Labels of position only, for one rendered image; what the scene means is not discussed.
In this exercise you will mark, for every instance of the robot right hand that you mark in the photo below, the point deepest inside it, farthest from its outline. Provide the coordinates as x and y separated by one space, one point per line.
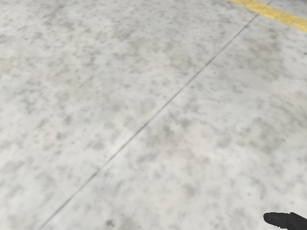
290 221

